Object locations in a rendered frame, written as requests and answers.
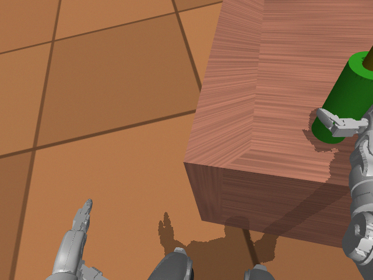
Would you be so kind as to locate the bottle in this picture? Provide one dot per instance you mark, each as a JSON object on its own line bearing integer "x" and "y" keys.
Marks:
{"x": 351, "y": 96}

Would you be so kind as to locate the left robot hand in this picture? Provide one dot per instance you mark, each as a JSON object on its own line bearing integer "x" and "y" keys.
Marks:
{"x": 69, "y": 255}

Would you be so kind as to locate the right robot hand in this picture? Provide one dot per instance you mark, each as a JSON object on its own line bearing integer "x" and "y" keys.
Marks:
{"x": 346, "y": 127}

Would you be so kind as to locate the right robot arm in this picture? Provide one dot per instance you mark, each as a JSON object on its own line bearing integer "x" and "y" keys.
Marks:
{"x": 357, "y": 242}

